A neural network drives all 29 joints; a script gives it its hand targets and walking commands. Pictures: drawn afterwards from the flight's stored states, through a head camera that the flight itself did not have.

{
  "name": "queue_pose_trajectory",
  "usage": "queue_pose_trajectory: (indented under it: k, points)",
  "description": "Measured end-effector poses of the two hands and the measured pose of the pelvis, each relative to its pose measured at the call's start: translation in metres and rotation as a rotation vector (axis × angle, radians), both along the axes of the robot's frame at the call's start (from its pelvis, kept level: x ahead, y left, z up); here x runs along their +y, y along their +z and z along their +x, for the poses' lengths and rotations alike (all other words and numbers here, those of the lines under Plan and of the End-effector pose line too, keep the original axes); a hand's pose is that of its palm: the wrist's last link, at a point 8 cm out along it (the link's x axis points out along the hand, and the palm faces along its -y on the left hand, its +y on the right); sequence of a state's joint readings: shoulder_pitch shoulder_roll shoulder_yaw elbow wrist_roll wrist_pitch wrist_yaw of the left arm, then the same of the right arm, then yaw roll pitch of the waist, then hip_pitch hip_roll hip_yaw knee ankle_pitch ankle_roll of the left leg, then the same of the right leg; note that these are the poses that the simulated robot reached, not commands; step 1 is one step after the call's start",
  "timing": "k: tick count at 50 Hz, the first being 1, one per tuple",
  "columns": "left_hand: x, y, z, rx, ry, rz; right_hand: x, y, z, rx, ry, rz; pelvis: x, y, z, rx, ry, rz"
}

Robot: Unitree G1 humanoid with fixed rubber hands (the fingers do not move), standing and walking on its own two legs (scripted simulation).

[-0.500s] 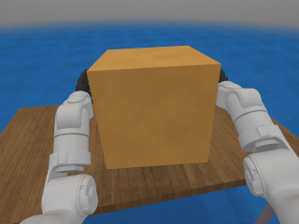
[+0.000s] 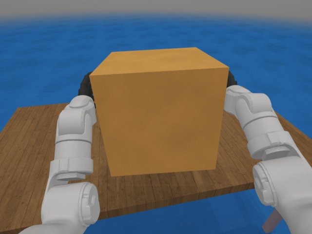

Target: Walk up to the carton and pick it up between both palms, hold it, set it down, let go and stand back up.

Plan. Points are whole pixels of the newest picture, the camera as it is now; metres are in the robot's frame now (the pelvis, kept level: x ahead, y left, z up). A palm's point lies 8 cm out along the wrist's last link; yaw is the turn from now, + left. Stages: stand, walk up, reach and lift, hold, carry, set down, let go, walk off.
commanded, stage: hold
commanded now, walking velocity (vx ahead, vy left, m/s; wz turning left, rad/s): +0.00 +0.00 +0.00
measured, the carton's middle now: (158, 104) +0.41 +0.01 +0.19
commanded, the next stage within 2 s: set down in 1.06 s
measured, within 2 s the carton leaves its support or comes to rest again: neither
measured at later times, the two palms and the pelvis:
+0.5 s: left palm (89, 96) +0.36 +0.18 +0.25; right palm (233, 90) +0.37 -0.18 +0.26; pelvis +0.01 +0.00 +0.00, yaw -1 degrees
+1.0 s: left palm (86, 98) +0.36 +0.19 +0.24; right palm (229, 91) +0.37 -0.17 +0.25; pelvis +0.00 +0.00 +0.00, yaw +0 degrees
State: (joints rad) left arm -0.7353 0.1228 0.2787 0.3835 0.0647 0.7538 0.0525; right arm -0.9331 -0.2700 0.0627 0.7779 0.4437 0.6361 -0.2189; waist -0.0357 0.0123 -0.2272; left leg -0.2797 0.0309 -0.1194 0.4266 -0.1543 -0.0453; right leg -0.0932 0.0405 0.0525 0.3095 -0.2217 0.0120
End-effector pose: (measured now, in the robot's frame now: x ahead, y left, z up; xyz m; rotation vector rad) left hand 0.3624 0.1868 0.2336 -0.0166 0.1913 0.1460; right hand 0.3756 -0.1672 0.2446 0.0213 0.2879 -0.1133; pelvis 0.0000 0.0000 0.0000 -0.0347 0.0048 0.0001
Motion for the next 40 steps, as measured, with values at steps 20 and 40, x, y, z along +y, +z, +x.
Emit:
queue_pose_trajectory:
  k: [20,40]
  points:
    - [-0.008,0.013,0.002,-0.035,0.004,0.007,-0.008,0.009,0.001,-0.032,0.003,-0.010,0.002,0.000,0.006,0.013,-0.011,-0.001]
    - [-0.002,0.014,-0.002,-0.034,0.011,0.003,-0.002,0.010,-0.001,-0.027,0.015,-0.027,-0.006,0.000,0.002,-0.006,0.002,0.000]
